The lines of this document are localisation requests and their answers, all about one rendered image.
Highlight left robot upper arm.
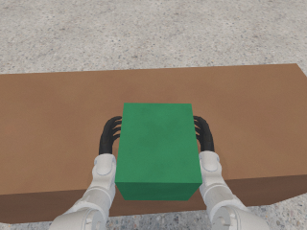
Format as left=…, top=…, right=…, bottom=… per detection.
left=49, top=208, right=106, bottom=230

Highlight pedestal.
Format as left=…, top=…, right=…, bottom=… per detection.
left=0, top=63, right=307, bottom=224

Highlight robot right hand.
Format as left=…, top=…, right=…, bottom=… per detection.
left=193, top=116, right=215, bottom=152

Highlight right robot upper arm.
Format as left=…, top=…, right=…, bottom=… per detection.
left=211, top=205, right=270, bottom=230

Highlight carton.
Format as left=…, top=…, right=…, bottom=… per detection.
left=114, top=103, right=202, bottom=201

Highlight right robot forearm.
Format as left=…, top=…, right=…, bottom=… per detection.
left=199, top=150, right=255, bottom=223

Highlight robot left hand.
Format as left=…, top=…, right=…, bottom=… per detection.
left=99, top=116, right=122, bottom=155

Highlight left robot forearm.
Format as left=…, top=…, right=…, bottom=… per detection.
left=48, top=153, right=117, bottom=230

